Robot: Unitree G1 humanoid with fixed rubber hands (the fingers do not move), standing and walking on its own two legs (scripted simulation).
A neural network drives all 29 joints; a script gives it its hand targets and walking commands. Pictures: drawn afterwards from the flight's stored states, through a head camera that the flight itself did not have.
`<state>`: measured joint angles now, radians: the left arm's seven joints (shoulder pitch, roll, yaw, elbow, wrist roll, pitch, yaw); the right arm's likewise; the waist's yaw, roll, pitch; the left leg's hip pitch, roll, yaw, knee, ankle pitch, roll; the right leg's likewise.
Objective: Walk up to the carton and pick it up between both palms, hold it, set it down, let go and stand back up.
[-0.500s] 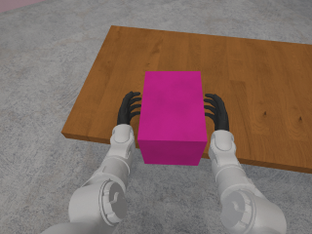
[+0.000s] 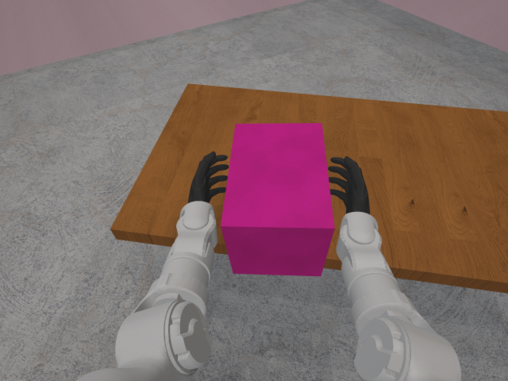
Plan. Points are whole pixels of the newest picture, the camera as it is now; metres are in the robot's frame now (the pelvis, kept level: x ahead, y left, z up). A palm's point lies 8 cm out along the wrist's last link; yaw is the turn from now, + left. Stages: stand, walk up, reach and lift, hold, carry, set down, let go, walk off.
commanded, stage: reach and lift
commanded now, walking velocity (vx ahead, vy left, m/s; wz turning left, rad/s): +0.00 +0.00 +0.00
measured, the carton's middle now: (277, 198) +0.44 -0.01 +0.02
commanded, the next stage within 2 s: hold in 1.86 s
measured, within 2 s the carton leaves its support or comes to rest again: neither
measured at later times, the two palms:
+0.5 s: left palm (194, 196) +0.38 +0.12 +0.10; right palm (358, 207) +0.37 -0.13 +0.09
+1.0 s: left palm (190, 195) +0.36 +0.12 +0.12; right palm (364, 210) +0.35 -0.13 +0.11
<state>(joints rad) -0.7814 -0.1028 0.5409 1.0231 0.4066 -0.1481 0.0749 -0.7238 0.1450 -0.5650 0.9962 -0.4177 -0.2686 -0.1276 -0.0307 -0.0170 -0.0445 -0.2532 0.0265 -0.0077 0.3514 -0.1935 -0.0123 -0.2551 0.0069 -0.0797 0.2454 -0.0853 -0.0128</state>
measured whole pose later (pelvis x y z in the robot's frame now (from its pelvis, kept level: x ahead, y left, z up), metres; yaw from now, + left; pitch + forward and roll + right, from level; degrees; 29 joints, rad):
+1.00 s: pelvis -0.02 +0.00 +0.00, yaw +1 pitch -7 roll -1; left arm -0.59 -0.15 0.31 0.33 0.40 0.40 0.02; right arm -0.59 0.08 -0.12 0.69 0.01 -0.04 -0.19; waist -0.07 -0.07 0.12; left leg -0.02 0.03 -0.02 0.34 -0.20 -0.01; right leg -0.01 0.01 -0.09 0.22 -0.09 -0.01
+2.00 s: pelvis -0.01 +0.00 +0.00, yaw +2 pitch -12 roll -1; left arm -0.59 -0.14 0.30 0.04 0.45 0.68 -0.04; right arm -0.62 0.05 0.02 0.52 0.14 0.12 -0.25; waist -0.12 -0.08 0.16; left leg 0.09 0.02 -0.03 0.35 -0.22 -0.01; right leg 0.09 0.00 -0.10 0.24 -0.11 0.00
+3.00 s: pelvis -0.02 -0.01 +0.00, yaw +2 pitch -14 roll -1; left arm -0.58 -0.14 0.31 -0.05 0.47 0.75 -0.08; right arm -0.59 0.09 0.02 0.43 0.10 0.19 -0.26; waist -0.10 -0.09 0.19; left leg 0.12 0.03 -0.04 0.33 -0.19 -0.02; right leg 0.11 0.01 -0.11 0.26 -0.12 -0.02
